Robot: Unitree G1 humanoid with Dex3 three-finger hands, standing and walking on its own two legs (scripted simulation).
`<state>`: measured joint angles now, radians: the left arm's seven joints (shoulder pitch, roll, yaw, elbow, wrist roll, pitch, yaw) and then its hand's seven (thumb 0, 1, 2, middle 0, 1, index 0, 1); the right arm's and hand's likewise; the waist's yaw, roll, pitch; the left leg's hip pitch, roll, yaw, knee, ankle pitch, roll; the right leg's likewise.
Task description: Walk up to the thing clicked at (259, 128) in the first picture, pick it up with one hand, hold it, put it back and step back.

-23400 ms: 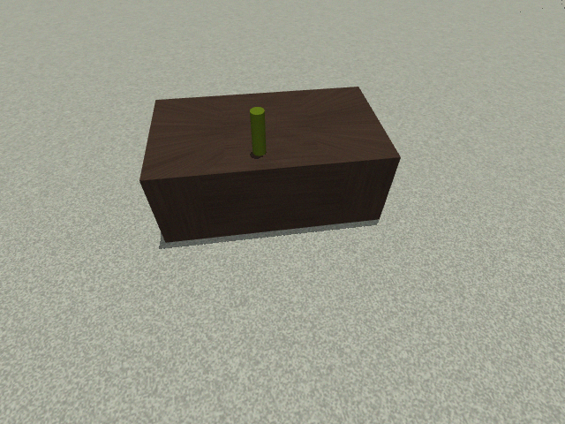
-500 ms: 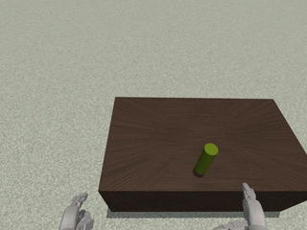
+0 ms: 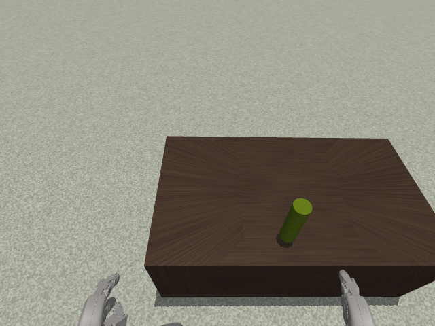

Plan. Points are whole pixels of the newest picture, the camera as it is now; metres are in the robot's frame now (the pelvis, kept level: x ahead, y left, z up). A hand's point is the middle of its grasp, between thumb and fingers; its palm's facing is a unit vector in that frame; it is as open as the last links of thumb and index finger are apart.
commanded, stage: home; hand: right
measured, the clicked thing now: (294, 222) +0.47 -0.22 -0.25
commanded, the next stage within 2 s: stand in 1.50 s
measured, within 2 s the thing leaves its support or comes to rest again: neither
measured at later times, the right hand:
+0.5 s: hand out of the picture +0.05 -0.26 -0.11, palm faces +0.02 +0.92 -0.40, open 17.5 cm
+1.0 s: hand out of the picture +0.04 -0.25 -0.11, palm faces +0.01 +0.93 -0.38, open 17.5 cm
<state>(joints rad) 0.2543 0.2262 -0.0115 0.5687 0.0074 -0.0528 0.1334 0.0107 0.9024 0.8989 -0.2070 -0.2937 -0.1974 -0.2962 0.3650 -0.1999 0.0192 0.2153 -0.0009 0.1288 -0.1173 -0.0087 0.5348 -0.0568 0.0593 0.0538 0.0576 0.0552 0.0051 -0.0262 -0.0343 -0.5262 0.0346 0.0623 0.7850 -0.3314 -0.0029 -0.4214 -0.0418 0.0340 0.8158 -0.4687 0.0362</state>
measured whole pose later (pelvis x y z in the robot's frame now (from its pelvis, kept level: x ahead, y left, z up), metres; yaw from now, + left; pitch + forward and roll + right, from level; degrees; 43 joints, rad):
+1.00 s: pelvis -0.01 +0.01 +0.04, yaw -1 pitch -4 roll -1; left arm 0.19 0.35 0.00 1.10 0.03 0.02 0.01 0.00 0.90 0.90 -0.21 -0.30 -0.20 -0.30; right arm 0.15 -0.33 0.00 1.13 -0.02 0.00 -0.01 0.00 0.55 -0.04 0.06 0.05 0.06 0.05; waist -0.01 -0.03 0.04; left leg -0.19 0.04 0.07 0.38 -0.13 0.00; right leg -0.07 -0.03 0.03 0.35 -0.22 0.04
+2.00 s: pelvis +0.01 +0.01 +0.04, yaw +0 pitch -3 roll +0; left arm 0.14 0.35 0.00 1.11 0.02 0.00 0.00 0.00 0.91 0.90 -0.21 -0.30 -0.20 -0.30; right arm 0.10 -0.34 -0.01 1.15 -0.01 -0.01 0.00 0.00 -0.37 -0.76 0.20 0.28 0.20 0.28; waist -0.01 -0.03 0.05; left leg -0.16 0.02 0.07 0.36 -0.15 0.01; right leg -0.03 -0.05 0.02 0.30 -0.23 0.05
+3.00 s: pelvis +0.01 +0.00 +0.04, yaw +1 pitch -3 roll +0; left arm 0.15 0.35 0.00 1.10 0.02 0.00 0.00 0.00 0.91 0.90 -0.21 -0.30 -0.20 -0.30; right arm 0.11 -0.34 -0.01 1.14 -0.01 -0.01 0.01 0.01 -0.90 -0.89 0.20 0.30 0.20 0.30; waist -0.02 -0.02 0.05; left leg -0.17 0.03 0.05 0.35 -0.13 0.00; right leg -0.03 -0.04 0.01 0.30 -0.23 0.04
